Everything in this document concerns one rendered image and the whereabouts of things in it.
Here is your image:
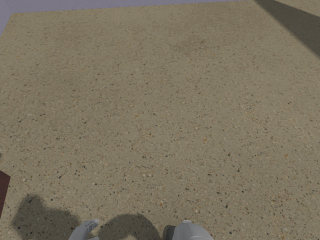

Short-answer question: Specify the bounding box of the right robot shin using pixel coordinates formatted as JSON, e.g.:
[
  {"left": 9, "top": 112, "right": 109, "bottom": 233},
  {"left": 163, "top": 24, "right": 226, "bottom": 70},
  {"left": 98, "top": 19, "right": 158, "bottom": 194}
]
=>
[{"left": 172, "top": 220, "right": 192, "bottom": 240}]

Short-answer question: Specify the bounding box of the cabinet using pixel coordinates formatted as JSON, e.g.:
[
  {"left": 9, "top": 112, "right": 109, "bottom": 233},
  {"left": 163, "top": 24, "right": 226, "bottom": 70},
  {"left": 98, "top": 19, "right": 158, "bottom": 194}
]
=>
[{"left": 0, "top": 170, "right": 11, "bottom": 219}]

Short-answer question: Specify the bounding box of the right robot thigh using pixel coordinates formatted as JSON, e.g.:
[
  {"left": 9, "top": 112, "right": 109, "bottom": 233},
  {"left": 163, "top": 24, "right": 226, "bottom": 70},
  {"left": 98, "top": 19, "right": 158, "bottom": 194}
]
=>
[{"left": 174, "top": 222, "right": 214, "bottom": 240}]

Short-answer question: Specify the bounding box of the left robot hand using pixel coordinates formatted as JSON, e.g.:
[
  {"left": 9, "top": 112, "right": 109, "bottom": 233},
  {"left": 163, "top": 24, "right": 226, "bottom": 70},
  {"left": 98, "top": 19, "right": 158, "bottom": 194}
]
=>
[{"left": 68, "top": 219, "right": 100, "bottom": 240}]

